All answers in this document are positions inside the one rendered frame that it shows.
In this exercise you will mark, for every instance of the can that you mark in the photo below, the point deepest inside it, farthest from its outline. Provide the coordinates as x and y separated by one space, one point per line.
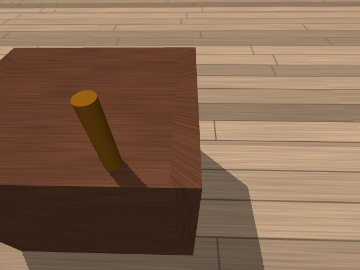
91 115

